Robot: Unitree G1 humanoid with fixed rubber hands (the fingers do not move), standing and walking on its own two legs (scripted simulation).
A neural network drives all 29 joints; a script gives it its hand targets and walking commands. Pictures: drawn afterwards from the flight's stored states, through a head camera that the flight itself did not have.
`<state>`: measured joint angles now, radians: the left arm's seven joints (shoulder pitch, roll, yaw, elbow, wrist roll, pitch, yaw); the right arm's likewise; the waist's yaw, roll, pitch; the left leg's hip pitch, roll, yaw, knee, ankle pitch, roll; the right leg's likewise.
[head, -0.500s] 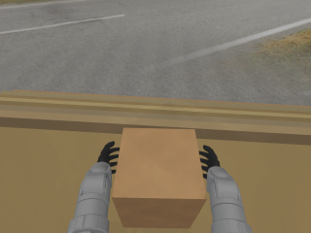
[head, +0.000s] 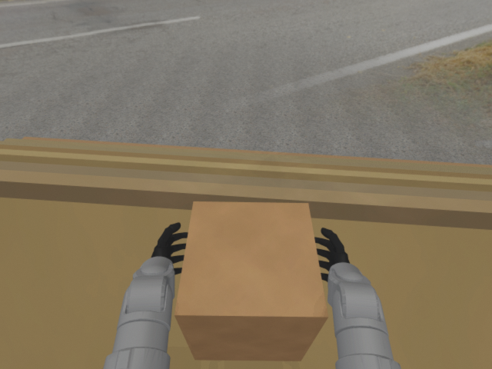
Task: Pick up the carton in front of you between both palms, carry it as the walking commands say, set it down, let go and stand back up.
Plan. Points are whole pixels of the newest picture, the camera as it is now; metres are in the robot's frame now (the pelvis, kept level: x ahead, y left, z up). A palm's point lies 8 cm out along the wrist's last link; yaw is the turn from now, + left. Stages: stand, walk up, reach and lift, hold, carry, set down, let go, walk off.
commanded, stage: reach and lift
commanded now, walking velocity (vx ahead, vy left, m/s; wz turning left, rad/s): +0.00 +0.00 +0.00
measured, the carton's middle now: (249, 284) +0.30 +0.00 -0.05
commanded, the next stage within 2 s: hold in 0.34 s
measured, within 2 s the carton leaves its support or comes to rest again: neither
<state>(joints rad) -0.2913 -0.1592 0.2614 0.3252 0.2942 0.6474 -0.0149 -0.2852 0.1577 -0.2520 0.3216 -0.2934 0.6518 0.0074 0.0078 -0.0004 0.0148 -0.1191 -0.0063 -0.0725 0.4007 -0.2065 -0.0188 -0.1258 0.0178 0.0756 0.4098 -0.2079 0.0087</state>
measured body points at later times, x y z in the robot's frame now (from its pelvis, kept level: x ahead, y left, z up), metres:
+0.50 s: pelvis +0.00 +0.01 +0.00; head -0.04 +0.01 +0.45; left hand +0.30 +0.16 +0.04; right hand +0.30 -0.15 +0.04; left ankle +0.01 +0.13 -0.74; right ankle +0.01 -0.13 -0.74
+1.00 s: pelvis +0.01 +0.01 -0.01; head -0.03 +0.02 +0.44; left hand +0.32 +0.16 +0.07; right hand +0.32 -0.14 +0.07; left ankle +0.01 +0.14 -0.74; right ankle +0.01 -0.13 -0.74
